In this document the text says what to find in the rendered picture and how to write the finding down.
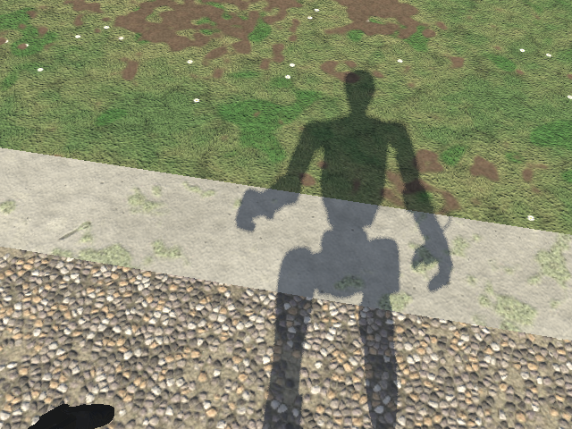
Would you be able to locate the left robot hand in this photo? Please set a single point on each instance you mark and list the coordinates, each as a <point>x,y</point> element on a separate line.
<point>79,417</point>

